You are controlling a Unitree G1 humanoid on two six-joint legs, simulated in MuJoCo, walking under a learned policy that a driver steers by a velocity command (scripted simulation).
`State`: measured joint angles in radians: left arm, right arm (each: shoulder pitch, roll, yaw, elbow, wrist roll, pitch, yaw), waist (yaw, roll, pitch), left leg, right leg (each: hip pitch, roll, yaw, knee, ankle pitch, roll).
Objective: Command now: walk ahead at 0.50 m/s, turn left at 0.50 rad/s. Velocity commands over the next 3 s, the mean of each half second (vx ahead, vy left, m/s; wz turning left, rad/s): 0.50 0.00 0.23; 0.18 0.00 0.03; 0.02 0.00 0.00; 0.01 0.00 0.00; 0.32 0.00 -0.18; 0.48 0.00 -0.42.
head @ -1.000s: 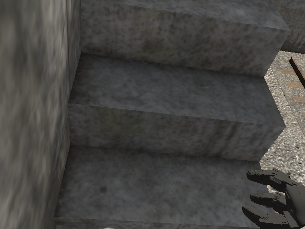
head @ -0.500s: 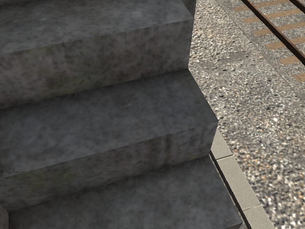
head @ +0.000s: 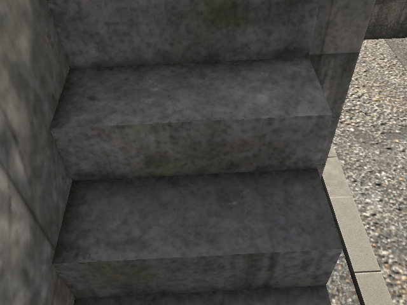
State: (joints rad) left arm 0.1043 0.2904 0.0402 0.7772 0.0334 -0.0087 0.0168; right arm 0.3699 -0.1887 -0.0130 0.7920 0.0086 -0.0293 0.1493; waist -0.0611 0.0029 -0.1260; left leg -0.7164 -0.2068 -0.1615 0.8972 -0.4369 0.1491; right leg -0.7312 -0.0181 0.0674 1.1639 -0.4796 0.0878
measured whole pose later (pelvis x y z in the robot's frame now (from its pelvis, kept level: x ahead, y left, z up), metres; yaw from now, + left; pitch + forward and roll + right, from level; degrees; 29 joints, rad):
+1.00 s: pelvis +0.19 +0.03 +0.08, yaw +7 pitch +6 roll -1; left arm -0.08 0.08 -0.09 0.90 0.02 0.00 -0.03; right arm 0.46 -0.18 0.00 1.02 -0.03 -0.10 0.17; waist -0.07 0.06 -0.14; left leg -0.09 0.01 0.04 0.33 -0.10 0.09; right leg -1.00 -0.05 -0.07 1.48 -0.56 -0.03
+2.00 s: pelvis +0.28 +0.03 +0.23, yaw +10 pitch +1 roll +0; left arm 0.17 0.17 0.00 1.13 0.01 -0.06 -0.03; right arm 0.15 -0.15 0.00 0.98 -0.02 -0.07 0.11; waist 0.00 -0.01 0.01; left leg -0.38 -0.02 -0.11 0.64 -0.27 -0.03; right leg -0.31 -0.03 -0.11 0.64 -0.34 -0.02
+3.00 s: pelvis +0.57 -0.02 +0.43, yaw -9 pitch +1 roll +3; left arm 0.52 0.22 -0.01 1.11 0.13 -0.10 -0.04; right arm 0.13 -0.18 0.03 0.73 -0.03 -0.06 0.16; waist 0.02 -0.02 0.01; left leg -1.48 -0.10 -0.12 2.47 -0.13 0.17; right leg -0.27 0.06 0.13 0.67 -0.40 -0.06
